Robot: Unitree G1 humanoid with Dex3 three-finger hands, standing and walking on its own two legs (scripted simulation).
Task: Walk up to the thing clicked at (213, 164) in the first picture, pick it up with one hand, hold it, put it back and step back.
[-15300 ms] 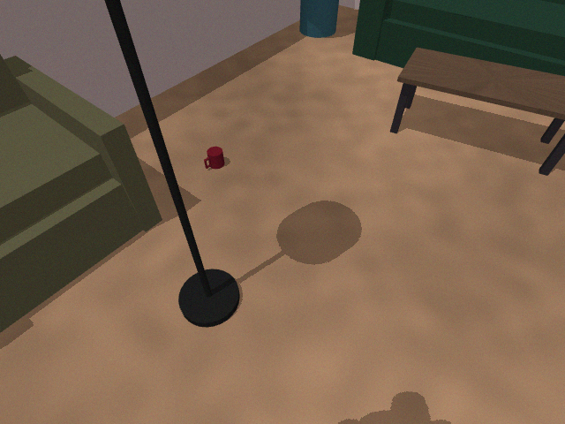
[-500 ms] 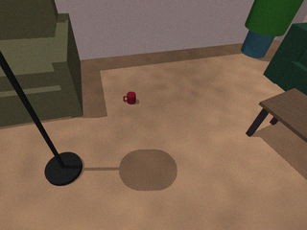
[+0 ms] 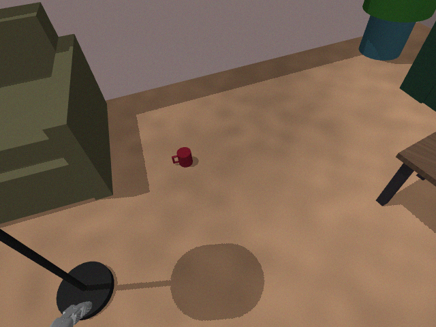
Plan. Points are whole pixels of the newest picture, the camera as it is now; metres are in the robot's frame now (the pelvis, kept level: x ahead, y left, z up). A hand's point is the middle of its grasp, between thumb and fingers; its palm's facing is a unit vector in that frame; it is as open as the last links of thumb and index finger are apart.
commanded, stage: walk up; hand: left
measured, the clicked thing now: (182, 157) +1.12 +0.28 -0.72
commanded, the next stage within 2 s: none
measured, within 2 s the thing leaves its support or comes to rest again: neither
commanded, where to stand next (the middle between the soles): +0.74 +0.01 m, yaw +2 degrees
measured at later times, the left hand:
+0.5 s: hand (100, 276) +0.27 +0.30 -0.15, palm faces -0.03 -0.94 -0.33, open 7.4 cm
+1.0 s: hand (138, 194) +0.45 +0.23 -0.10, palm faces +0.02 -0.90 -0.43, open 7.4 cm
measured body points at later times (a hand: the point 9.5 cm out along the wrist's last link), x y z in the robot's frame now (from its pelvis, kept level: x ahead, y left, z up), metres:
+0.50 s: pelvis +0.23 +0.03 +0.00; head +0.25 +0.05 +0.45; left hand +0.27 +0.35 -0.13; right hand +0.33 -0.28 -0.09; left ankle +0.28 +0.14 -0.73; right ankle +0.17 -0.11 -0.65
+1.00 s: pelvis +0.41 -0.05 +0.01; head +0.43 -0.09 +0.46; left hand +0.45 +0.28 -0.07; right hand +0.49 -0.36 -0.13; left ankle +0.43 +0.11 -0.66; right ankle +0.43 -0.15 -0.73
